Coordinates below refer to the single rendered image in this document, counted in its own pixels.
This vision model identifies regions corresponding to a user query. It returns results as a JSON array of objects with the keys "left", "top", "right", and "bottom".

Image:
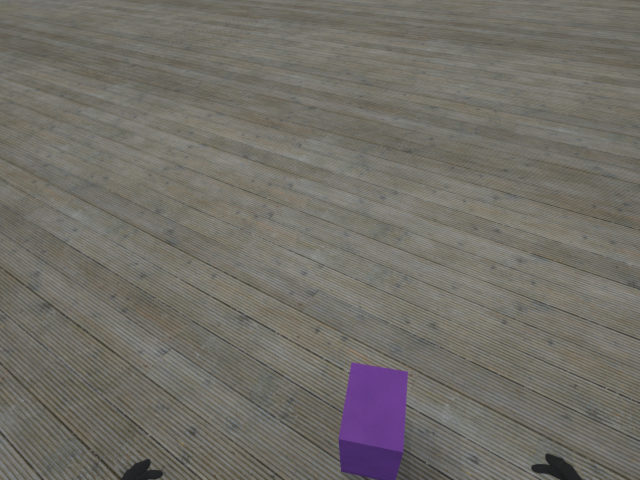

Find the right robot hand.
[{"left": 531, "top": 454, "right": 583, "bottom": 480}]

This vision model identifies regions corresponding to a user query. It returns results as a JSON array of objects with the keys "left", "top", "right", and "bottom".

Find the carton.
[{"left": 339, "top": 362, "right": 408, "bottom": 480}]

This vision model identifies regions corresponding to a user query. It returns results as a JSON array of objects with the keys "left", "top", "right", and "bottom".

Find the left robot hand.
[{"left": 121, "top": 459, "right": 163, "bottom": 480}]

